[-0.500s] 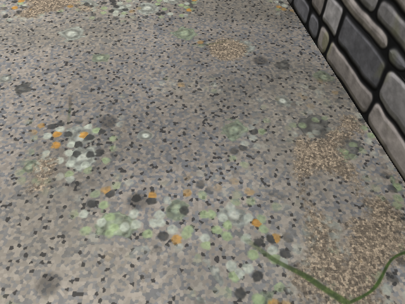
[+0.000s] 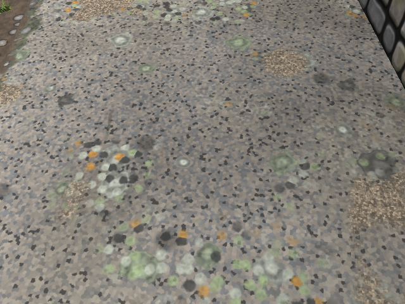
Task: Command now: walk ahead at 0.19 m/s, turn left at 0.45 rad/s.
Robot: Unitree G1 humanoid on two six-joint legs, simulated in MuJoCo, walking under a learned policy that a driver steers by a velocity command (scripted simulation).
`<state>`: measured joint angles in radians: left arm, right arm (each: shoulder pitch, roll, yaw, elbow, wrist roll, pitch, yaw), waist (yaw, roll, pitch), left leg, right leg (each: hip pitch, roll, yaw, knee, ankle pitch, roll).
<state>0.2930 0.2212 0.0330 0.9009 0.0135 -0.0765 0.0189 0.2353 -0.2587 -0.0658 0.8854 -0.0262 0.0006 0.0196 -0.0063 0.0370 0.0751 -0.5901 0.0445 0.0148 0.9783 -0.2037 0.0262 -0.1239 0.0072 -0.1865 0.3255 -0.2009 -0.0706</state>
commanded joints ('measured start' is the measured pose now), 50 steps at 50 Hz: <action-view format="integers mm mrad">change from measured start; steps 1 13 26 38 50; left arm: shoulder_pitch -38 -13 -84 -146 -29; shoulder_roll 115 106 99 117 109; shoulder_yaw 23 36 34 16 16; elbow -56 -118 -140 -137 -7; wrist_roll -3 4 5 14 -7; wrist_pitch -5 93 126 59 66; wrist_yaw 12 11 16 22 13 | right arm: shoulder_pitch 17 119 -20 -14 -30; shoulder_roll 10 -211 -138 -79 -62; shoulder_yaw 10 -65 -41 -19 14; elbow -56 -110 -135 -73 51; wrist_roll -2 34 -3 12 26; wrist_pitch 4 9 31 31 12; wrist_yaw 14 -22 -20 -22 -49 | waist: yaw -17 -54 -21 -50 18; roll -152 60 88 -151 -3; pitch -59 -256 -140 -33 -86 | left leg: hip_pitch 105 568 330 279 480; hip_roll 0 311 96 -136 35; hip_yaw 45 -472 -366 -131 -164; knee -158 -607 -746 -193 -606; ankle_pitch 121 569 -90 -182 244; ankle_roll -3 390 204 -5 14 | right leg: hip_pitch -37 -452 -300 -204 -6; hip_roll -232 -23 -15 -253 -76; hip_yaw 2 203 206 442 276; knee -47 1007 539 -126 7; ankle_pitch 690 -428 -204 86 157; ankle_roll -90 95 99 -121 23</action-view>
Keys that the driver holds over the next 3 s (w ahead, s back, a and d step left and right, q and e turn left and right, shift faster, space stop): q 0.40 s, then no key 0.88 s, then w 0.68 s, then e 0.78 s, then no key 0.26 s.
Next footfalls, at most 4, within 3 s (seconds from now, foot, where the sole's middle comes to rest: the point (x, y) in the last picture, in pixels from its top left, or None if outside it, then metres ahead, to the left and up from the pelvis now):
0.20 left None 0.18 0.10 -0.78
0.68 right None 0.15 -0.09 -0.78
0.94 left None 0.06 0.11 -0.78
2.00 left None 0.42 0.19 -0.78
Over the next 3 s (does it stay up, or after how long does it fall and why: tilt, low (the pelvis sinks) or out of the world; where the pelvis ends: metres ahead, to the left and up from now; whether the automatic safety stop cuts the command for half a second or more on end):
stays up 0.44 0.14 -0.01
